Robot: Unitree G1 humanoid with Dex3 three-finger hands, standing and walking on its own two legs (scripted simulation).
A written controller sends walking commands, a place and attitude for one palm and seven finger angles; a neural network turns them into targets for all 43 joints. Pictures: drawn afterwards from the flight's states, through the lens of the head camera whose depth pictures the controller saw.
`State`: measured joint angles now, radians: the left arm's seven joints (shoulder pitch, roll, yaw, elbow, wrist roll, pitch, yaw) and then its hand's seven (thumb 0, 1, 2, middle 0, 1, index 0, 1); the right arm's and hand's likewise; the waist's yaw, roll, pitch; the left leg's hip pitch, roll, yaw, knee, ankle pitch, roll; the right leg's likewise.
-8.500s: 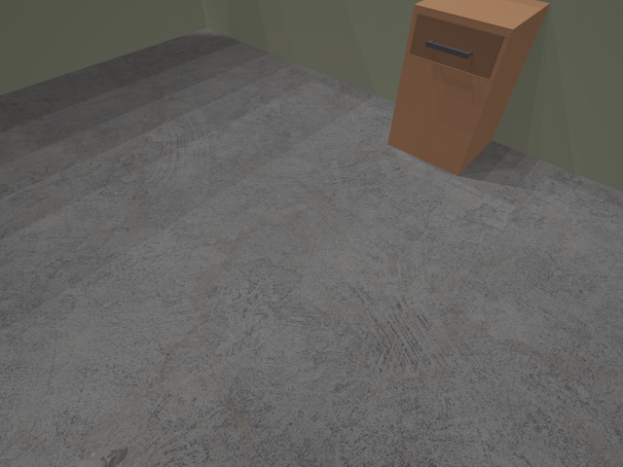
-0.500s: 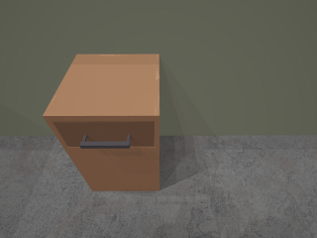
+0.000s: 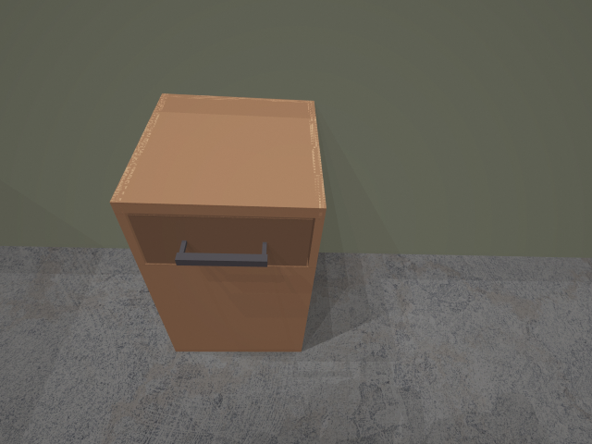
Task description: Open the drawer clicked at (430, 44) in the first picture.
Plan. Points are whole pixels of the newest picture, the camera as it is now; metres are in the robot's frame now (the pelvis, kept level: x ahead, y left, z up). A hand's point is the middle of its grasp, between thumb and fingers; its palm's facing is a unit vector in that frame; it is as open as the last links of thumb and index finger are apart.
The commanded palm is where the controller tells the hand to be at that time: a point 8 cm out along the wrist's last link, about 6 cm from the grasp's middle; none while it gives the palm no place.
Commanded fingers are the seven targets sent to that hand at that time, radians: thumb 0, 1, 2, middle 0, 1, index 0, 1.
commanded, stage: look again from close up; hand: left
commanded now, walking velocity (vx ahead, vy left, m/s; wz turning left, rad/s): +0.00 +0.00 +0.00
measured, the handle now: (223, 252) +0.53 +0.19 -0.17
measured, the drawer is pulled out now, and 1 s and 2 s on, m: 0.00 0.00 0.00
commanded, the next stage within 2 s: raise the hand with hooked fingers in 0.04 s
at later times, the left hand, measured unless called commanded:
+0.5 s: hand (153, 397) +0.19 +0.20 -0.04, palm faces +0.05 -0.34 -0.94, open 8.3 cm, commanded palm +0.14 +0.24 -0.02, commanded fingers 0.00 0.46 0.71 -0.23 -0.58 -0.23 -0.58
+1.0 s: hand (137, 342) +0.25 +0.24 -0.02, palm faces +0.00 -0.16 -0.99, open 11.2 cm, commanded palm +0.22 +0.25 +0.05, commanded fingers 0.00 -0.13 0.46 -0.27 -0.96 -0.27 -0.96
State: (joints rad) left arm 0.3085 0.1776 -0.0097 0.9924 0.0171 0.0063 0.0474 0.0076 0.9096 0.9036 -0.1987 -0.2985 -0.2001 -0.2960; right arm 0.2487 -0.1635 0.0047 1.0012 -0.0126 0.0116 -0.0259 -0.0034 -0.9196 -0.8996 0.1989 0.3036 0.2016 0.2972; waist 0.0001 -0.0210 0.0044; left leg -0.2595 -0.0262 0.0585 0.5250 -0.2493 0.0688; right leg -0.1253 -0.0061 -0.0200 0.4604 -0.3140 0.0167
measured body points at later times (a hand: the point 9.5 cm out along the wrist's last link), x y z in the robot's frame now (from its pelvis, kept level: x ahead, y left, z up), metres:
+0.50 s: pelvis -0.04 +0.03 -0.04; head -0.05 +0.00 +0.41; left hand +0.18 +0.22 +0.01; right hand +0.15 -0.21 -0.11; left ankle +0.02 +0.07 -0.74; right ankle +0.02 -0.08 -0.73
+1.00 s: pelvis +0.03 +0.02 -0.02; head +0.04 +0.01 +0.42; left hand +0.25 +0.25 +0.03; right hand +0.23 -0.16 -0.12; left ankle +0.02 +0.07 -0.74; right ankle +0.02 -0.07 -0.74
